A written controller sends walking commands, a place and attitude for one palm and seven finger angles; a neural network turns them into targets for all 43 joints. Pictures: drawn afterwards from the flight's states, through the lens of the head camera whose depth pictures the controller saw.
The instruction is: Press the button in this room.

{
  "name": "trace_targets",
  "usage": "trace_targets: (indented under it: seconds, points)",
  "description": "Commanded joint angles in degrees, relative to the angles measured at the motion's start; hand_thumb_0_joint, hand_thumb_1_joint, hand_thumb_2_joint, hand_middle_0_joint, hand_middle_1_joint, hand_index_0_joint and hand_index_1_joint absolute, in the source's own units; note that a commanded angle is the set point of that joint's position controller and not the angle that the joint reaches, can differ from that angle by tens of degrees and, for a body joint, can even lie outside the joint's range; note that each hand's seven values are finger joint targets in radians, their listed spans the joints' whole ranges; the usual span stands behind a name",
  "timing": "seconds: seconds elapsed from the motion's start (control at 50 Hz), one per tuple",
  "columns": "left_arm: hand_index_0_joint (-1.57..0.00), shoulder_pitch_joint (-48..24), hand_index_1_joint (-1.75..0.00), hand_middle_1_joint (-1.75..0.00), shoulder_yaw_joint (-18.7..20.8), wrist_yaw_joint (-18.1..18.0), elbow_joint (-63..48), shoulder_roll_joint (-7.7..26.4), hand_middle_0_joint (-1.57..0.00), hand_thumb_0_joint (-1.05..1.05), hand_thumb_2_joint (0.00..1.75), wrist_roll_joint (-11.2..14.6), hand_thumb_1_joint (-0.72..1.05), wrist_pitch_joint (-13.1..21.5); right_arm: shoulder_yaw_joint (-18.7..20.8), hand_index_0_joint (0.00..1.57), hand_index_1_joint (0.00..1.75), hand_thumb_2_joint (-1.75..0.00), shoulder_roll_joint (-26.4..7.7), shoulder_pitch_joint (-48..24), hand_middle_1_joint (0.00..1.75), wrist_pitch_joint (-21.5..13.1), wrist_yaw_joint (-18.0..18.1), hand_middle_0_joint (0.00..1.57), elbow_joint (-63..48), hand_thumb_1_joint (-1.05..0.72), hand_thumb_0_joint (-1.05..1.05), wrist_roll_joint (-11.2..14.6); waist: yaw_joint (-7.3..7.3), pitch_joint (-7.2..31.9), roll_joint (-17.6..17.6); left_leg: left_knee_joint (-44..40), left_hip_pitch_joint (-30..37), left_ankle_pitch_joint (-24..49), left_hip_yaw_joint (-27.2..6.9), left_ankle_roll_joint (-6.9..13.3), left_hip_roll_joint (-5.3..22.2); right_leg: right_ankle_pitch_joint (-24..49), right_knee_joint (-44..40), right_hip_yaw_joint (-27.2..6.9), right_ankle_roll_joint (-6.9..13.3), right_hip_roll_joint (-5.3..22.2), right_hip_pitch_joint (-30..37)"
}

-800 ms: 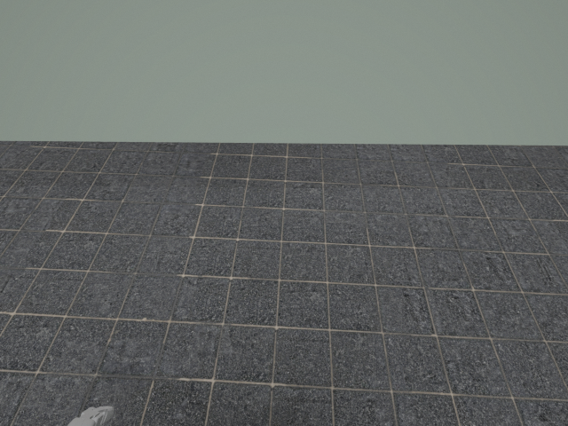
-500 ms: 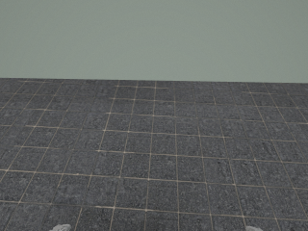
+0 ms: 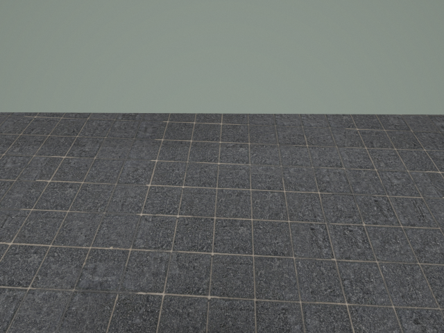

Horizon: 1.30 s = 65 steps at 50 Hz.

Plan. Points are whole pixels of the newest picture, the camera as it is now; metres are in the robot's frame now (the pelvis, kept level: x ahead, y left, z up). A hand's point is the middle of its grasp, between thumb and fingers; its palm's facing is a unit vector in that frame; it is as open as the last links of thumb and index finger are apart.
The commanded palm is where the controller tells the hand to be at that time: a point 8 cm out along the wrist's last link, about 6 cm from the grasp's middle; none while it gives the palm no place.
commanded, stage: stand and wait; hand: left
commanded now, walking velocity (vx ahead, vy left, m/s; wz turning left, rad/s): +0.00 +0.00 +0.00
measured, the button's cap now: out of the picture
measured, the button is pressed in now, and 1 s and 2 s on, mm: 0 0 0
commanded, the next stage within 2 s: turn or walk to find it in 0.10 s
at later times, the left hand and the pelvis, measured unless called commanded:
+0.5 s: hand out of the picture +0.04 +0.22 -0.19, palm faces +0.08 -0.97 -0.24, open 7.4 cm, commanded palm none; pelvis -0.01 +0.01 -0.02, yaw +5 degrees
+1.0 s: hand out of the picture -0.06 +0.18 -0.16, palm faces +0.33 -0.90 -0.27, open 7.4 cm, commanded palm none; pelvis -0.05 -0.03 -0.01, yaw +20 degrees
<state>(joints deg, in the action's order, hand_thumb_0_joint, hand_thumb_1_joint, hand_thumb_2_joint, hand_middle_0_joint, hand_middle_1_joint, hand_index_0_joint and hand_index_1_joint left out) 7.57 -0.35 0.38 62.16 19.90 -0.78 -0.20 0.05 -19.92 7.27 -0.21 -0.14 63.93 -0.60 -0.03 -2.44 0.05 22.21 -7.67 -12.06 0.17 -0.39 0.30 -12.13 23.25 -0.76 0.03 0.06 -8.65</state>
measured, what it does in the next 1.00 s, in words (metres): steps on the spot, turning left: right foot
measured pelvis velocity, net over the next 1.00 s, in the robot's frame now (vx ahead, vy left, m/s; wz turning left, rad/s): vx -0.05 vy -0.03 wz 0.35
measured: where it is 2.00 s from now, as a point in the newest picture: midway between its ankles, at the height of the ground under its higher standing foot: outside the picture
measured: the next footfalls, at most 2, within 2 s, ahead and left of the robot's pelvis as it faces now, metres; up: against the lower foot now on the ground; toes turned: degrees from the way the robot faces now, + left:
right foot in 0.78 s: +0.01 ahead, -0.13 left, +0.00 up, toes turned +12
left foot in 1.14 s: -0.08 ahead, +0.11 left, +0.00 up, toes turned +28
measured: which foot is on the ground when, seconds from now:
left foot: down 0.00-0.78, up 0.80-1.00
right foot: down 0.00-0.46, up 0.48-0.76, down 0.78-1.00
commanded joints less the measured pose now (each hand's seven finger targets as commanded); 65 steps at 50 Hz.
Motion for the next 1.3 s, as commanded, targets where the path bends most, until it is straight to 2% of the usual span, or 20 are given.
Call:
trace_targets:
  seconds: [0.0, 0.14, 0.24, 0.36, 0.42, 0.46, 0.5, 0.54, 0.7, 0.72, 0.76, 0.78, 0.86, 1.0, 1.08, 1.1, 1.12, 1.14, 1.18, 1.28]
  points:
    - [-0.20, -3.2, -0.30, -0.30, 2.3, -0.9, -3.8, 11.9, -0.20, 0.00, 0.90, 0.2, 0.90, 1.6, 2.3, 0.20, 0.30, -0.90, -11.7, -3.5, 0.30, -1.8, 0.9, 0.20, -3.9, -0.90, 0.00, 0.0, 0.02, 3.0, -0.5, -4.3, -0.8, 4.0, -5.8, 2.1, 6.2, 2.7, -5.1, -6.2, 1.8, 6.7, -1.0]
    - [-0.20, -3.0, -0.30, -0.30, 2.6, -1.0, -4.2, 11.7, -0.20, 0.00, 0.90, 0.1, 0.90, 1.4, 2.3, 0.20, 0.30, -0.90, -11.3, -3.3, 0.30, -1.5, 0.6, 0.20, -4.3, -0.90, 0.00, -0.1, -0.11, 2.6, -0.6, -3.2, -2.6, 5.1, -6.5, 2.2, 5.9, 2.1, -4.2, -5.3, 1.6, 7.1, -0.9]
    - [-0.20, 1.1, -0.30, -0.30, 2.0, -1.7, -5.1, 5.9, -0.20, 0.00, 0.90, 0.1, 0.90, -0.4, 1.3, 0.20, 0.30, -0.90, -4.2, 0.4, 0.30, 0.2, 0.3, 0.20, -5.5, -0.90, 0.00, -0.3, -0.34, 2.9, -2.0, 2.0, -7.8, 6.2, -6.1, 1.1, 4.5, 2.4, -1.3, -4.6, 0.7, 9.0, -1.1]
    - [-0.20, 2.3, -0.30, -0.30, 3.2, -2.4, -9.1, 7.2, -0.20, 0.00, 0.90, -0.2, 0.90, -0.9, 2.7, 0.20, 0.30, -0.90, -2.9, 4.1, 0.30, 1.5, 0.3, 0.20, -8.3, -0.90, 0.00, -0.1, 0.37, 4.9, -7.9, 14.1, -8.8, 2.4, -2.8, 0.4, 1.9, 7.9, 0.1, -6.3, 5.4, 16.4, -4.3]
    - [-0.20, 0.7, -0.30, -0.30, 3.3, -2.4, -11.4, 5.1, -0.20, 0.00, 0.90, -0.4, 0.90, -1.5, 3.3, 0.20, 0.30, -0.90, -3.1, 6.5, 0.30, 1.4, 0.0, 0.20, -9.0, -0.90, 0.00, -0.4, 1.79, 3.1, 0.6, 7.2, -6.7, 6.4, -8.9, 2.3, 5.1, -0.5, 8.2, 0.6, 2.0, 11.2, -11.1]
    - [-0.20, -0.8, -0.30, -0.30, 3.1, -2.5, -13.0, 1.6, -0.20, 0.00, 0.90, 0.0, 0.90, -1.7, 4.3, 0.20, 0.30, -0.90, -6.6, 8.7, 0.30, 0.9, 0.4, 0.20, -9.8, -0.90, 0.00, -0.9, 2.69, 1.2, 14.6, -6.6, -7.6, 12.7, -30.0, 10.2, 15.1, -19.0, 27.9, 4.2, -2.1, 0.6, -16.2]
    - [-0.20, 0.8, -0.30, -0.30, 3.5, -2.5, -12.7, 1.7, -0.20, 0.00, 0.90, -0.1, 0.90, -1.5, 4.5, 0.20, 0.30, -0.90, -6.0, 7.8, 0.30, 0.7, 1.2, 0.20, -10.5, -0.90, 0.00, -0.6, 1.32, 3.3, 9.8, -4.7, -4.8, 16.2, -29.5, 13.3, 15.4, -19.3, 36.3, -1.0, -1.8, 2.4, -18.8]
    - [-0.20, 2.2, -0.30, -0.30, 3.4, -2.2, -12.2, -0.3, -0.20, 0.00, 0.90, 0.2, 0.90, -1.2, 4.8, 0.20, 0.30, -0.90, -5.1, 6.7, 0.30, 0.7, 1.5, 0.20, -11.3, -0.90, 0.00, -0.6, 0.87, 5.8, 7.9, -2.1, -2.2, 18.2, -24.3, 12.3, 12.5, -17.2, 34.4, -0.5, -2.3, 2.3, -18.4]
    - [-0.20, 8.4, -0.30, -0.30, 3.9, -2.3, -12.0, -2.4, -0.20, 0.00, 0.90, 0.7, 0.90, -0.7, 6.0, 0.20, 0.30, -0.90, -3.6, 6.7, 0.30, 1.8, 1.0, 0.20, -12.6, -0.90, 0.00, -0.5, -0.46, 8.1, 8.0, 1.9, -7.7, 14.3, -23.3, 8.0, 6.9, -6.4, 5.6, 1.8, -2.4, -0.8, -1.6]
    - [-0.20, 10.7, -0.30, -0.30, 4.5, -2.6, -11.5, -0.8, -0.20, 0.00, 0.90, 0.5, 0.90, -0.4, 6.0, 0.20, 0.30, -0.90, -2.1, 6.0, 0.30, 1.9, 0.8, 0.20, -13.2, -0.90, 0.00, -0.1, -1.44, 7.9, 5.1, 4.8, -14.4, 6.7, -21.3, 5.4, 4.5, -2.6, -1.6, 0.0, -1.7, 2.1, 6.0]
    - [-0.20, 9.5, -0.30, -0.30, 5.6, -2.9, -13.1, 6.8, -0.20, 0.00, 0.90, -0.7, 0.90, -0.1, 5.7, 0.20, 0.30, -0.90, 2.0, 4.1, 0.30, 2.0, 0.4, 0.20, -15.8, -0.90, 0.00, -0.3, -2.50, 2.2, -16.0, 29.0, -29.4, -18.1, -4.4, -1.4, -5.5, -2.7, -10.2, -21.6, 8.0, 26.0, 3.6]
    - [-0.20, 8.4, -0.30, -0.30, 5.9, -3.3, -13.5, 5.0, -0.20, 0.00, 0.90, -0.5, 0.90, 0.2, 6.3, 0.20, 0.30, -0.90, -0.3, 2.9, 0.30, 2.7, 0.3, 0.20, -15.7, -0.90, 0.00, -0.8, -2.18, 2.3, -13.1, 36.9, -26.1, -18.1, -6.6, -0.8, -2.2, -1.6, -9.8, -19.8, 9.5, 26.0, -3.2]
    - [-0.20, 2.8, -0.30, -0.30, 4.5, -2.8, -14.3, 1.7, -0.20, 0.00, 0.90, -0.8, 0.90, 0.7, 5.8, 0.20, 0.30, -0.90, 2.2, 6.0, 0.30, 3.3, -0.8, 0.20, -12.3, -0.90, 0.00, -0.4, 1.85, -1.6, -9.3, 45.4, -23.8, -9.7, -1.9, -2.2, 0.1, 8.3, -5.2, -4.3, 7.9, 16.9, -6.1]
    - [-0.20, 10.7, -0.30, -0.30, 5.4, -2.6, -11.3, 5.0, -0.20, 0.00, 0.90, -1.3, 0.90, 0.3, 4.4, 0.20, 0.30, -0.90, 3.3, -1.5, 0.30, 2.8, -0.9, 0.20, -13.9, -0.90, 0.00, 0.1, -2.48, 0.1, -11.7, 25.9, -17.4, -14.2, 3.2, -2.3, 0.2, 22.6, -0.4, -1.3, 8.7, 18.9, 0.1]
    - [-0.20, 9.7, -0.30, -0.30, 5.7, -2.4, -10.9, 5.3, -0.20, 0.00, 0.90, -0.8, 0.90, -0.1, 4.3, 0.20, 0.30, -0.90, 1.9, 2.8, 0.30, 1.9, -0.6, 0.20, -12.9, -0.90, 0.00, 0.2, -0.17, 4.2, -10.0, 6.7, -5.5, -4.1, 5.0, -1.2, -0.6, 24.7, 8.0, 3.1, 4.0, 17.2, -0.7]
    - [-0.20, 9.7, -0.30, -0.30, 5.5, -2.2, -11.4, 4.1, -0.20, 0.00, 0.90, -0.3, 0.90, -0.5, 4.8, 0.20, 0.30, -0.90, -0.7, 5.2, 0.30, 1.3, -0.6, 0.20, -12.4, -0.90, 0.00, 0.0, 1.36, 6.5, -4.2, 1.0, 2.8, 5.5, 1.8, 0.0, 2.7, 18.4, 14.7, 5.9, 1.2, 15.2, -6.0]
    - [-0.20, 10.2, -0.30, -0.30, 5.0, -1.8, -13.2, 0.5, -0.20, 0.00, 0.90, 0.0, 0.90, -0.8, 6.0, 0.20, 0.30, -0.90, -6.6, 7.2, 0.30, 0.8, -0.4, 0.20, -12.6, -0.90, 0.00, -0.5, 1.95, 8.2, 12.0, -0.7, 10.9, 24.5, -15.9, 6.2, 17.0, -7.1, 26.0, 9.8, -3.2, 8.1, -19.5]
    - [-0.20, 7.4, -0.30, -0.30, 4.1, -1.9, -15.0, -1.0, -0.20, 0.00, 0.90, -0.5, 0.90, -1.0, 6.5, 0.20, 0.30, -0.90, -8.8, 9.6, 0.30, 1.3, -0.2, 0.20, -12.1, -0.90, 0.00, -0.2, 3.26, 7.1, 14.0, -1.2, 8.0, 34.8, -18.9, 12.2, 23.0, -25.4, 34.8, 7.1, -3.6, 5.7, -22.4]
    - [-0.20, 2.3, -0.30, -0.30, 4.6, -2.1, -14.3, -0.3, -0.20, 0.00, 0.90, -0.3, 0.90, -2.0, 6.0, 0.20, 0.30, -0.90, -6.3, 7.8, 0.30, 1.0, 1.0, 0.20, -11.6, -0.90, 0.00, -0.4, 3.35, 5.1, 12.3, -2.5, 1.5, 23.4, -18.7, 12.2, 19.2, -20.5, 41.5, 1.2, -3.5, 6.3, -23.7]
    - [-0.20, 5.9, -0.30, -0.30, 4.7, -1.1, -11.7, -1.2, -0.20, 0.00, 0.90, -0.2, 0.90, -1.9, 5.0, 0.20, 0.30, -0.90, -3.5, 3.3, 0.30, 0.5, 1.3, 0.20, -13.2, -0.90, 0.00, -0.4, 0.78, 3.9, 8.4, -2.6, -0.1, 21.5, -11.4, 9.7, 12.3, -12.3, 36.5, 2.5, -4.5, 5.2, -20.0]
